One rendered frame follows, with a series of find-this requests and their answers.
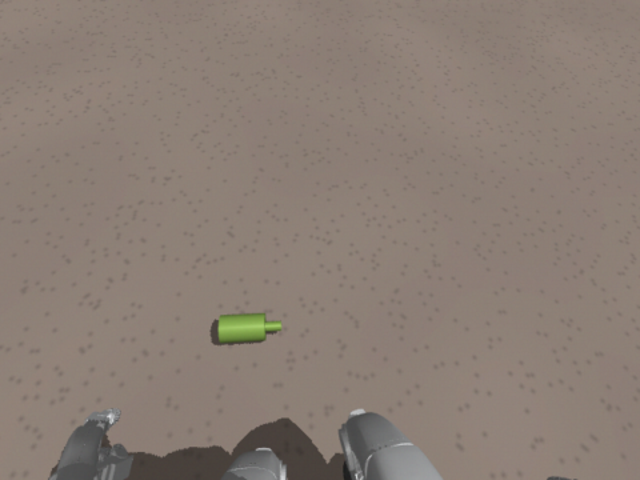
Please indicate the left robot hand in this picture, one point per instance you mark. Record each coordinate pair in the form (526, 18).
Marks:
(84, 444)

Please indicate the bottle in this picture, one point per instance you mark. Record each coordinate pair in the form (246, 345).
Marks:
(245, 327)

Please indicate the left robot arm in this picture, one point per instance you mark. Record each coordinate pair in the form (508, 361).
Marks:
(76, 471)

